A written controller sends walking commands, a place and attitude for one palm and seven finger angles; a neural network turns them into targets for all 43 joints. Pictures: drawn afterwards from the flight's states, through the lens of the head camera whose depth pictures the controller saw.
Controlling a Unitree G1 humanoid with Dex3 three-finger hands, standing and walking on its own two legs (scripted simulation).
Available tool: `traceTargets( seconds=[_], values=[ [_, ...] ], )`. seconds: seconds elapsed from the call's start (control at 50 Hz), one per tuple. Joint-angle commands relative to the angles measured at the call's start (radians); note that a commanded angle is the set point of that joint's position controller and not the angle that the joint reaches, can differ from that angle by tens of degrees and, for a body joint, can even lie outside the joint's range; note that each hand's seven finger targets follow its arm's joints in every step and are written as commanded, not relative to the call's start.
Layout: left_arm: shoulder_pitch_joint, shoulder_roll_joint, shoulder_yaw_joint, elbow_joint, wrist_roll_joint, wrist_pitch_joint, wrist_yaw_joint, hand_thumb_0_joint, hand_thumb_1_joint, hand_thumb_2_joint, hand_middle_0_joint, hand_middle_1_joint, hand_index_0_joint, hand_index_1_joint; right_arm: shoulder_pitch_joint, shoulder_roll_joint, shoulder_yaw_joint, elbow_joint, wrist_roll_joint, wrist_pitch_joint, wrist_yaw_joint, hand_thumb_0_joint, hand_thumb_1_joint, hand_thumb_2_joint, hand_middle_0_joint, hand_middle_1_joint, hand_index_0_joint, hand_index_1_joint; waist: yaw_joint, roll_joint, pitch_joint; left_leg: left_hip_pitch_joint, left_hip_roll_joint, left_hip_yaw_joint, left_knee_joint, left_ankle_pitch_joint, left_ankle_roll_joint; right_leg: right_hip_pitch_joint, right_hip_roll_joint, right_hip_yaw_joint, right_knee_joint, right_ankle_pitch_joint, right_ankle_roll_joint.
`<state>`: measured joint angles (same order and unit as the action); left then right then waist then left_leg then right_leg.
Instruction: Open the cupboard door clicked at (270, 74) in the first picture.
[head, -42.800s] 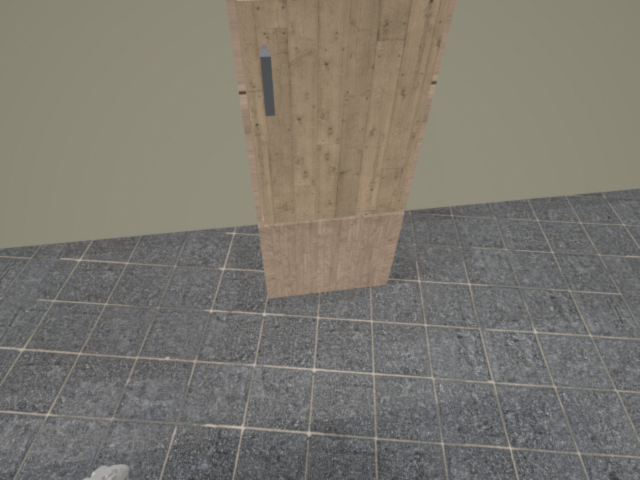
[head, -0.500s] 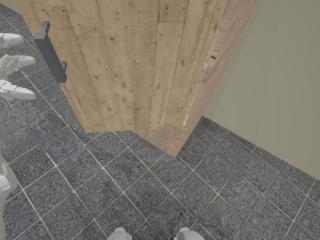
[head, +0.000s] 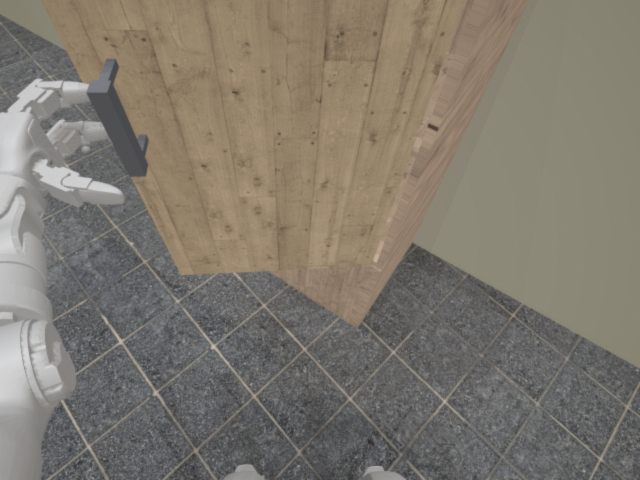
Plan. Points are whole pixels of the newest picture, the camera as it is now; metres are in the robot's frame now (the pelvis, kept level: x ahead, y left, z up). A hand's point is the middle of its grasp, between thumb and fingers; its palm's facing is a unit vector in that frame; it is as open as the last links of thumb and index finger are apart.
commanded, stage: slide the fingers in behind the handle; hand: left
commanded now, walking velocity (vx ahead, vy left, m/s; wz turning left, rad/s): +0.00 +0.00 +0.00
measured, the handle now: (124, 121) +0.52 +0.23 +0.14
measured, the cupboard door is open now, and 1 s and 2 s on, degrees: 39 38 38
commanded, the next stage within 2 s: close the thumb around the handle in 1.12 s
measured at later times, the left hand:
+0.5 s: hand (121, 150) +0.47 +0.22 +0.13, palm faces +0.02 -1.00 +0.02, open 14.0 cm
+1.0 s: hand (138, 152) +0.47 +0.20 +0.13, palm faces +0.06 -1.00 -0.01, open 14.0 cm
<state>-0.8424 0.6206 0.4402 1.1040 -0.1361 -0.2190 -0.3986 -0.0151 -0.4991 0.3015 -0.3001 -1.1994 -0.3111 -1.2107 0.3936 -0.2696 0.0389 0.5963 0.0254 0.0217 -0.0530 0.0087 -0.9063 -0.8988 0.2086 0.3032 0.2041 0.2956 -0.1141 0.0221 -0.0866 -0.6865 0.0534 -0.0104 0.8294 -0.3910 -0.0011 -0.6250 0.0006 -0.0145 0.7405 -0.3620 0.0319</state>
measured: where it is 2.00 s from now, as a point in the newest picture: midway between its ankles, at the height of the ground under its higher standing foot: outside the picture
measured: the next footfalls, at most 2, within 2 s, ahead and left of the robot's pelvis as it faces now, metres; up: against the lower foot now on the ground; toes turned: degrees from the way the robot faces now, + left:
none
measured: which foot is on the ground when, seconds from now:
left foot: down 0.00-1.00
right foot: down 0.00-1.00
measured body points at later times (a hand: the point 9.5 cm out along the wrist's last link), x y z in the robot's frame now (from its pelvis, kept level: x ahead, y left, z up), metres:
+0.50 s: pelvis +0.00 -0.01 +0.00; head +0.07 +0.00 +0.45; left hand +0.46 +0.27 +0.13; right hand +0.03 -0.28 -0.11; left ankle +0.00 +0.11 -0.70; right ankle -0.01 -0.15 -0.70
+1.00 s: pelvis -0.01 -0.01 +0.00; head +0.06 +0.00 +0.45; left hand +0.46 +0.26 +0.13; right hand +0.04 -0.27 -0.11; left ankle +0.00 +0.11 -0.70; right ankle -0.01 -0.15 -0.70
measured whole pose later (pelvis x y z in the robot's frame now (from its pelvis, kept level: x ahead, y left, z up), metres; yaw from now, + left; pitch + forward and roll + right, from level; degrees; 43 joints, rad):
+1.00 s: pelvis -0.01 -0.01 +0.00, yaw +0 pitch +12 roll -2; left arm -0.84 0.49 0.39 1.09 -0.11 -0.24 -0.25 -0.02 -0.50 0.30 -0.30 -1.20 -0.30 -1.20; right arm 0.38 -0.26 0.03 0.62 0.02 0.01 -0.05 0.01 -0.91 -0.90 0.21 0.30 0.20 0.30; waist -0.12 0.03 -0.07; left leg -0.64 0.05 -0.01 0.81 -0.37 -0.01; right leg -0.60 0.00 -0.01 0.75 -0.36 0.02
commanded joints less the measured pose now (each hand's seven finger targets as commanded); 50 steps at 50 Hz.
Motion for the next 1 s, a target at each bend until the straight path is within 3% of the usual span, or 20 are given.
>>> traceTargets(
  seconds=[0.0, 0.06, 0.1, 0.16, 0.18, 0.24, 0.28, 0.36, 0.42, 0.48, 0.5, 0.62, 0.68, 0.72, 0.78, 0.8, 0.86, 0.88, 0.92, 0.98],
  values=[
    [-0.423, 0.205, 0.002, -0.237, -0.05, -0.067, -0.003, 0.0, -0.5, 0.3, -0.3, -1.2, -0.3, -1.2, 0.118, -0.187, -0.072, -0.056, 0.0, -0.021, -0.012, 0.0, -0.9, -0.9, 0.2, 0.3, 0.2, 0.3, -0.018, 0.103, -0.393, 0.379, -0.021, -0.025, -0.086, 0.418, 0.019, 0.062, 0.052, -0.041, -0.059, 0.329, -0.048],
    [-0.446, 0.236, 0.024, -0.181, -0.053, -0.051, 0.0, 0.0, -0.5, 0.3, -0.3, -1.2, -0.3, -1.2, 0.111, -0.188, -0.065, -0.052, 0.003, -0.019, -0.018, 0.0, -0.9, -0.9, 0.2, 0.3, 0.2, 0.3, -0.019, 0.062, -0.343, 0.301, -0.031, -0.013, -0.099, 0.338, 0.029, 0.097, 0.046, -0.032, -0.068, 0.318, -0.046],
    [-0.492, 0.264, 0.031, -0.219, -0.033, -0.063, 0.015, 0.0, -0.5, 0.3, -0.3, -1.2, -0.3, -1.2, 0.106, -0.184, -0.062, -0.052, 0.0, -0.023, -0.019, 0.0, -0.9, -0.9, 0.2, 0.3, 0.2, 0.3, -0.013, 0.117, -0.371, 0.311, -0.036, -0.014, -0.096, 0.34, 0.028, 0.101, 0.041, -0.026, -0.061, 0.318, -0.047],
    [-0.454, 0.308, 0.062, -0.22, -0.009, -0.081, 0.041, 0.0, -0.5, 0.3, -0.3, -1.2, -0.3, -1.2, 0.105, -0.181, -0.062, -0.056, 0.0, -0.021, -0.019, 0.0, -0.9, -0.9, 0.2, 0.3, 0.2, 0.3, -0.001, 0.101, -0.373, 0.288, -0.036, -0.008, -0.09, 0.347, 0.03, 0.124, 0.04, -0.02, -0.056, 0.337, -0.045],
    [-0.48, 0.277, 0.036, -0.243, -0.014, -0.094, 0.043, 0.0, -0.5, 0.3, -0.3, -1.2, -0.3, -1.2, 0.106, -0.178, -0.06, -0.057, -0.002, -0.021, -0.018, 0.0, -0.9, -0.9, 0.2, 0.3, 0.2, 0.3, -0.014, 0.109, -0.385, 0.297, -0.04, -0.005, -0.085, 0.363, 0.033, 0.132, 0.043, -0.019, -0.053, 0.354, -0.046],
    [-0.443, 0.269, 0.041, -0.245, -0.025, -0.102, 0.034, 0.0, -0.5, 0.3, -0.3, -1.2, -0.3, -1.2, 0.1, -0.178, -0.064, -0.06, 0.001, -0.022, -0.017, 0.0, -0.9, -0.9, 0.2, 0.3, 0.2, 0.3, -0.004, 0.103, -0.417, 0.309, -0.038, -0.002, -0.086, 0.36, 0.03, 0.152, 0.043, -0.016, -0.054, 0.366, -0.044],
    [-0.487, 0.228, 0.004, -0.26, -0.035, -0.103, 0.024, 0.0, -0.5, 0.3, -0.3, -1.2, -0.3, -1.2, 0.102, -0.175, -0.066, -0.052, 0.003, -0.024, -0.02, 0.0, -0.9, -0.9, 0.2, 0.3, 0.2, 0.3, -0.023, 0.117, -0.409, 0.324, -0.037, -0.002, -0.083, 0.364, 0.033, 0.14, 0.044, -0.018, -0.058, 0.367, -0.046],
    [-0.434, 0.198, -0.002, -0.253, -0.046, -0.078, 0.021, 0.0, -0.5, 0.3, -0.3, -1.2, -0.3, -1.2, 0.099, -0.177, -0.071, -0.049, 0.005, -0.027, -0.019, 0.0, -0.9, -0.9, 0.2, 0.3, 0.2, 0.3, -0.01, 0.118, -0.408, 0.338, -0.036, -0.002, -0.093, 0.364, 0.031, 0.134, 0.045, -0.022, -0.068, 0.36, -0.046],
    [-0.426, 0.176, -0.016, -0.202, -0.047, -0.055, 0.033, 0.0, -0.5, 0.3, -0.3, -1.2, -0.3, -1.2, 0.098, -0.177, -0.068, -0.044, 0.006, -0.024, -0.019, 0.0, -0.9, -0.9, 0.2, 0.3, 0.2, 0.3, -0.018, 0.075, -0.336, 0.281, -0.039, 0.002, -0.103, 0.311, 0.035, 0.127, 0.042, -0.023, -0.079, 0.335, -0.043],
    [-0.432, 0.223, 0.021, -0.184, -0.037, -0.051, 0.059, 0.0, -0.5, 0.3, -0.3, -1.2, -0.3, -1.2, 0.107, -0.184, -0.065, -0.047, 0.002, -0.023, -0.021, 0.0, -0.9, -0.9, 0.2, 0.3, 0.2, 0.3, -0.014, 0.039, -0.318, 0.242, -0.042, 0.003, -0.11, 0.285, 0.039, 0.143, 0.039, -0.02, -0.08, 0.316, -0.042],
    [-0.447, 0.238, 0.031, -0.197, -0.028, -0.056, 0.067, 0.0, -0.5, 0.3, -0.3, -1.2, -0.3, -1.2, 0.106, -0.18, -0.067, -0.047, 0.002, -0.024, -0.019, 0.0, -0.9, -0.9, 0.2, 0.3, 0.2, 0.3, -0.013, 0.044, -0.343, 0.248, -0.042, 0.007, -0.107, 0.291, 0.039, 0.155, 0.038, -0.013, -0.078, 0.331, -0.038],
    [-0.433, 0.167, -0.009, -0.265, -0.022, -0.1, 0.082, 0.0, -0.5, 0.3, -0.3, -1.2, -0.3, -1.2, 0.1, -0.168, -0.073, -0.056, 0.0, -0.028, -0.008, 0.0, -0.9, -0.9, 0.2, 0.3, 0.2, 0.3, -0.005, 0.101, -0.408, 0.318, -0.039, 0.005, -0.097, 0.337, 0.031, 0.149, 0.043, -0.015, -0.064, 0.348, -0.044],
    [-0.431, 0.111, -0.041, -0.276, -0.043, -0.092, 0.077, 0.0, -0.5, 0.3, -0.3, -1.2, -0.3, -1.2, 0.096, -0.166, -0.073, -0.056, 0.002, -0.032, -0.009, 0.0, -0.9, -0.9, 0.2, 0.3, 0.2, 0.3, -0.015, 0.086, -0.397, 0.333, -0.037, 0.001, -0.099, 0.342, 0.032, 0.142, 0.045, -0.024, -0.067, 0.342, -0.047],
    [-0.447, 0.093, -0.057, -0.294, -0.037, -0.084, 0.087, 0.0, -0.5, 0.3, -0.3, -1.2, -0.3, -1.2, 0.09, -0.164, -0.075, -0.048, 0.003, -0.034, -0.007, 0.0, -0.9, -0.9, 0.2, 0.3, 0.2, 0.3, -0.013, 0.123, -0.385, 0.352, -0.035, -0.006, -0.103, 0.352, 0.026, 0.116, 0.044, -0.028, -0.067, 0.334, -0.048],
    [-0.45, 0.119, -0.024, -0.282, -0.032, -0.075, 0.121, 0.0, -0.5, 0.3, -0.3, -1.2, -0.3, -1.2, 0.096, -0.166, -0.074, -0.045, -0.001, -0.034, -0.008, 0.0, -0.9, -0.9, 0.2, 0.3, 0.2, 0.3, -0.012, 0.067, -0.352, 0.328, -0.035, -0.012, -0.108, 0.346, 0.031, 0.118, 0.046, -0.034, -0.069, 0.326, -0.047],
    [-0.452, 0.137, -0.011, -0.297, -0.023, -0.078, 0.131, 0.0, -0.5, 0.3, -0.3, -1.2, -0.3, -1.2, 0.093, -0.167, -0.075, -0.046, -0.001, -0.034, -0.007, 0.0, -0.9, -0.9, 0.2, 0.3, 0.2, 0.3, -0.006, 0.067, -0.375, 0.33, -0.035, -0.01, -0.111, 0.347, 0.028, 0.129, 0.043, -0.03, -0.067, 0.331, -0.045],
    [-0.428, 0.149, -0.004, -0.25, -0.008, -0.075, 0.147, 0.0, -0.5, 0.3, -0.3, -1.2, -0.3, -1.2, 0.088, -0.164, -0.068, -0.05, -0.001, -0.035, -0.007, 0.0, -0.9, -0.9, 0.2, 0.3, 0.2, 0.3, -0.001, 0.046, -0.334, 0.277, -0.039, -0.001, -0.119, 0.3, 0.029, 0.143, 0.04, -0.024, -0.069, 0.312, -0.045],
    [-0.444, 0.149, -0.006, -0.237, -0.006, -0.08, 0.153, 0.0, -0.5, 0.3, -0.3, -1.2, -0.3, -1.2, 0.092, -0.165, -0.065, -0.047, -0.002, -0.034, -0.008, 0.0, -0.9, -0.9, 0.2, 0.3, 0.2, 0.3, -0.011, 0.034, -0.319, 0.266, -0.042, 0.001, -0.116, 0.291, 0.034, 0.142, 0.04, -0.022, -0.072, 0.31, -0.044],
    [-0.476, 0.174, -0.007, -0.234, 0.012, -0.089, 0.151, 0.0, -0.5, 0.3, -0.3, -1.2, -0.3, -1.2, 0.09, -0.165, -0.066, -0.044, -0.001, -0.035, -0.01, 0.0, -0.9, -0.9, 0.2, 0.3, 0.2, 0.3, -0.012, 0.054, -0.325, 0.267, -0.04, -0.001, -0.118, 0.283, 0.032, 0.137, 0.037, -0.018, -0.069, 0.305, -0.043],
    [-0.465, 0.128, -0.03, -0.277, 0.0, -0.114, 0.135, 0.0, -0.5, 0.3, -0.3, -1.2, -0.3, -1.2, 0.091, -0.162, -0.071, -0.054, -0.002, -0.041, -0.008, 0.0, -0.9, -0.9, 0.2, 0.3, 0.2, 0.3, -0.009, 0.085, -0.401, 0.334, -0.041, -0.001, -0.102, 0.33, 0.03, 0.144, 0.041, -0.017, -0.062, 0.331, -0.048]
  ],
)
